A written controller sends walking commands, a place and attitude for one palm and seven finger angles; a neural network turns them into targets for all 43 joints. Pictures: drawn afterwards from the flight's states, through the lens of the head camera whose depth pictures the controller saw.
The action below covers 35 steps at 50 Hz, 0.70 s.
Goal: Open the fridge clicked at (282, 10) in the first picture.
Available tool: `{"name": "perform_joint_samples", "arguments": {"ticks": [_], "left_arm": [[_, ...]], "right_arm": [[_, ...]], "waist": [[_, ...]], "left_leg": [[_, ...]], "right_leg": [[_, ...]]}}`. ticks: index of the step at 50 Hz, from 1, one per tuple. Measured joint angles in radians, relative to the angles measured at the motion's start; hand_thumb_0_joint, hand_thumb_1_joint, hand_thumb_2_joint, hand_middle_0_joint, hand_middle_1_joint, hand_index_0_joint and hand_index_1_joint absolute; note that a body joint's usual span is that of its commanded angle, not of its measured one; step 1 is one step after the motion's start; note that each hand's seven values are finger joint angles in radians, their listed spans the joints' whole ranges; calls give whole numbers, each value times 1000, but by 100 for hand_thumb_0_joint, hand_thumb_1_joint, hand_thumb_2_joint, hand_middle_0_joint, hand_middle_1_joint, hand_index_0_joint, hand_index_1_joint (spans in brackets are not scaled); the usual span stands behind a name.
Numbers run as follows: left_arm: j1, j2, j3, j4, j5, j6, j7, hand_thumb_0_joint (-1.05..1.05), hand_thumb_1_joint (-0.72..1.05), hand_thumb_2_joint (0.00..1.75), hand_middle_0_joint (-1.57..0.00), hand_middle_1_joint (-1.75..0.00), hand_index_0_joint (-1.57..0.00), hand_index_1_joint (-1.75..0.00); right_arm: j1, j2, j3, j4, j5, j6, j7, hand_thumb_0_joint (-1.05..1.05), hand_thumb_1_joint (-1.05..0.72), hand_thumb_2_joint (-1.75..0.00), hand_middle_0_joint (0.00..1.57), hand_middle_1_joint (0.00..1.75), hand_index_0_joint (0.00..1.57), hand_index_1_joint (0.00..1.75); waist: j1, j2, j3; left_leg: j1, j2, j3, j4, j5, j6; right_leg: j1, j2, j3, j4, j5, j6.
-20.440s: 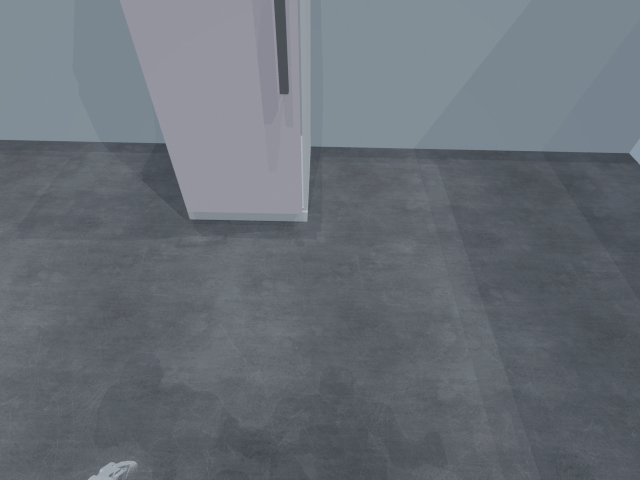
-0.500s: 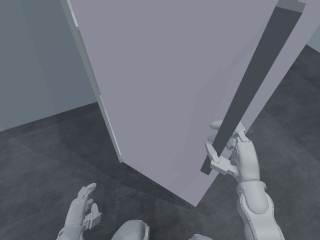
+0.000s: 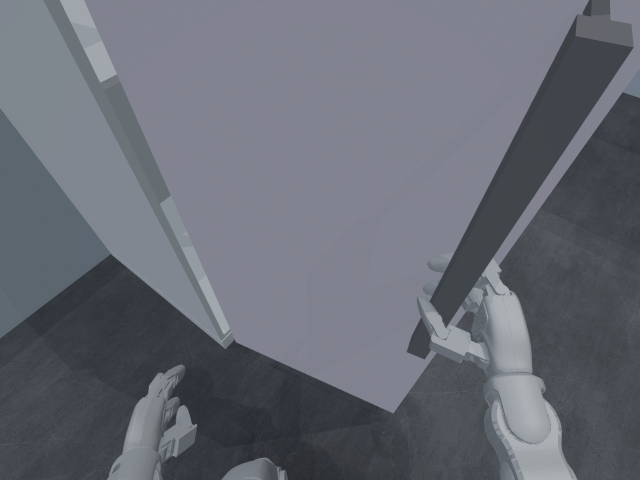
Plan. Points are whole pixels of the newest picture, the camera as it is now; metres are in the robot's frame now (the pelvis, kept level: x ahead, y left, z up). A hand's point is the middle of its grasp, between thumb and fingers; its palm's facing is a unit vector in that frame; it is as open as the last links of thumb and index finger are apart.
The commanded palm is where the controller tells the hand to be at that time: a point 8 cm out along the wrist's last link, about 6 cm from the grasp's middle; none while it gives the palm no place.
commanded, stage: stop walking and hold the door back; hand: right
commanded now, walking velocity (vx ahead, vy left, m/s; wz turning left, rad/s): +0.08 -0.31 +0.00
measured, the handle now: (470, 247) +0.33 -0.12 +0.15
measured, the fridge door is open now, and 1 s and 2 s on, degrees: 77 71 71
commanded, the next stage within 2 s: loosen the grip on the handle in 1.72 s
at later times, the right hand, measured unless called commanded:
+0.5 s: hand (436, 307) +0.30 -0.10 +0.08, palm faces +0.23 +0.93 -0.29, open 6.6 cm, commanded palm +0.29 -0.17 +0.07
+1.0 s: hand (446, 282) +0.33 -0.12 +0.08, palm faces +0.11 +0.98 -0.17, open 6.5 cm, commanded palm +0.30 -0.16 +0.07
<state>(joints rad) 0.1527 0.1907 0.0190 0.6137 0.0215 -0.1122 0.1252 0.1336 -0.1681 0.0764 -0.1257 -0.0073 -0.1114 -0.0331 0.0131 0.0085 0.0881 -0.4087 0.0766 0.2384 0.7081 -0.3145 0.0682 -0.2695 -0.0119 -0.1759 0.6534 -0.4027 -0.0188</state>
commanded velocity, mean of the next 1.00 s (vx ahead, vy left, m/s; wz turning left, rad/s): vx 0.16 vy -0.10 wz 0.00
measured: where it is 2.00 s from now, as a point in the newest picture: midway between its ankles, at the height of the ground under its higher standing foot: outside the picture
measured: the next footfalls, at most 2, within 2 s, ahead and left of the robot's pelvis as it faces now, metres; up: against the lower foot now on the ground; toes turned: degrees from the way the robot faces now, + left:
left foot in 0.20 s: +0.06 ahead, +0.18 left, +0.00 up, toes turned +3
right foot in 0.80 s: -0.11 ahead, -0.02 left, +0.00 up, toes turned -2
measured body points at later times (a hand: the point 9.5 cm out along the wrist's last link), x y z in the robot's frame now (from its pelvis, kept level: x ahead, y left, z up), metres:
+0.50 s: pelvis -0.09 +0.11 +0.02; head -0.06 +0.16 +0.47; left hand +0.01 +0.40 -0.12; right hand +0.28 -0.15 +0.10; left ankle +0.02 +0.18 -0.72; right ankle -0.10 -0.09 -0.61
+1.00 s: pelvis -0.11 +0.08 +0.03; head -0.07 +0.05 +0.48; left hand -0.10 +0.32 -0.09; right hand +0.32 -0.17 +0.10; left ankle -0.09 +0.23 -0.65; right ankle -0.15 -0.02 -0.72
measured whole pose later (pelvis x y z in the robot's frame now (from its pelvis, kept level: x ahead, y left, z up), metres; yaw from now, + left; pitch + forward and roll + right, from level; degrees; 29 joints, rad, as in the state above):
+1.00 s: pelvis -0.11 +0.08 +0.03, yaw +3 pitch +1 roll +3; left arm 0.41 0.19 -0.04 0.77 -0.02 -0.04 0.08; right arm -0.69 -0.37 -0.20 1.01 -0.01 -0.18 0.00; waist 0.03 0.02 0.07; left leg -0.51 0.02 0.04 0.91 -0.30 -0.02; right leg -0.16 -0.06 -0.07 0.45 -0.31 -0.03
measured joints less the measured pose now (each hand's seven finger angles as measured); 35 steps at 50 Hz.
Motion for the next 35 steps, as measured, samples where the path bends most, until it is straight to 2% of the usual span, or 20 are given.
{"name": "perform_joint_samples", "arguments": {"ticks": [1, 2, 3, 6, 9, 10, 11, 13, 14, 16, 18, 22, 25, 30, 35], "left_arm": [[-8, -9, -8, 1, -3, 12, -2, 1, 91, 89, -20, -30, -20, -30], [-10, -11, -16, -5, -10, 22, -6, 1, 91, 89, -20, -30, -20, -30], [-11, -11, -25, -9, -11, 27, -8, 1, 91, 89, -20, -30, -20, -30], [-13, -9, -44, -13, -17, 34, -16, 1, 91, 89, -20, -30, -20, -30], [1, -9, -55, -21, -32, 52, -26, 1, 91, 89, -20, -30, -20, -30], [10, -14, -60, -25, -37, 58, -28, 1, 91, 89, -20, -30, -20, -30], [6, -13, -64, -19, -39, 67, -32, 1, 91, 89, -20, -30, -21, -30], [-18, 3, -62, 15, -32, 92, -37, 1, 91, 89, -20, -30, -21, -30], [-25, 12, -57, 33, -27, 103, -40, 1, 91, 89, -20, -30, -21, -30], [-29, 30, -41, 61, -21, 114, -45, 1, 91, 89, -20, -30, -21, -30], [-15, 53, -25, 83, -18, 114, -46, 1, 91, 89, -20, -30, -21, -30], [39, 102, 3, 117, -23, 102, -49, 1, 91, 89, -20, -30, -21, -30], [82, 142, 25, 140, -31, 87, -50, 1, 91, 89, -20, -30, -20, -30], [138, 183, 49, 162, -42, 71, -48, 1, 91, 89, -19, -30, -20, -30], [156, 160, 33, 160, -36, 54, -44, 1, 91, 89, -19, -30, -20, -30]], "right_arm": [[-30, -5, 2, 28, 11, 0, -7, -4, -51, -77, 33, 130, 30, 132], [-56, -6, 4, 59, 19, 4, -20, -4, -51, -78, 33, 131, 31, 133], [-80, -4, 5, 93, 20, 12, -33, -4, -52, -78, 32, 132, 32, 133], [-164, -14, -2, 228, 24, 37, -53, -4, -51, -77, 33, 132, 35, 135], [-261, -32, -23, 375, 34, 58, -51, -6, -50, -76, 34, 132, 36, 137], [-297, -46, -34, 419, 39, 61, -46, -6, -49, -76, 35, 132, 36, 137], [-337, -53, -51, 469, 38, 54, -43, -7, -49, -76, 36, 133, 36, 138], [-411, -48, -94, 571, 40, 40, -43, -7, -49, -76, 36, 132, 36, 138], [-436, -47, -115, 616, 43, 34, -42, -6, -50, -76, 35, 132, 36, 139], [-475, -56, -156, 707, 48, 10, -36, -5, -50, -76, 34, 130, 37, 139], [-516, -72, -193, 811, 48, -26, -24, -5, -50, -76, 34, 129, 37, 139], [-601, -115, -264, 989, 42, -69, -3, -4, -50, -77, 34, 128, 39, 140], [-660, -143, -306, 1074, 36, -78, -2, -3, -51, -77, 34, 127, 39, 140], [-738, -172, -349, 1157, 30, -83, -15, -2, -52, -78, 33, 127, 39, 140], [-796, -211, -378, 1181, 10, -80, -14, 0, -53, -79, 31, 129, 40, 140]], "waist": [[-20, 36, 16], [-35, 47, 25], [-38, 40, 28], [-21, -26, 21], [-35, -76, 1], [-44, -66, -11], [-52, -61, -13], [-45, -66, 7], [-42, -61, 12], [-35, -45, 17], [-13, -35, 13], [38, -12, 8], [64, -3, 17], [83, -3, 30], [90, 42, 43]], "left_leg": [[-7, 11, -26, 27, 9, -20], [-14, 2, -60, 63, -35, -57], [-22, -10, -89, 106, -89, -79], [-21, -31, -138, 171, -125, -105], [53, -26, -147, 27, -33, -123], [88, -13, -159, -50, -15, -122], [80, -13, -162, -58, 35, -106], [56, -17, -153, -10, 47, -57], [51, -13, -158, -11, 51, -43], [45, -3, -180, -42, 71, -36], [44, 10, -185, -85, 85, -39], [43, 34, -181, -159, 148, -37], [34, 38, -182, -180, 195, -28], [9, 21, -193, -211, 159, -28], [4, 9, -208, -287, 197, -29]], "right_leg": [[16, 15, -10, -19, 19, -22], [28, 16, -9, -29, 33, -29], [35, 8, 2, -39, 45, -27], [47, -23, 64, -79, 93, -2], [32, -55, 97, -60, 107, 27], [11, -55, 95, -19, 85, 26], [-23, -56, 102, 52, 14, 25], [-101, -23, 166, 254, -69, 29], [-138, 1, 185, 348, -67, 35], [-199, 37, 197, 494, -15, 49], [-239, 46, 198, 562, 42, 60], [-253, 35, 193, 550, 82, 68], [-238, 20, 196, 512, 74, 66], [-203, 9, 173, 438, 39, 58], [-101, 24, 94, 244, -32, 36]]}}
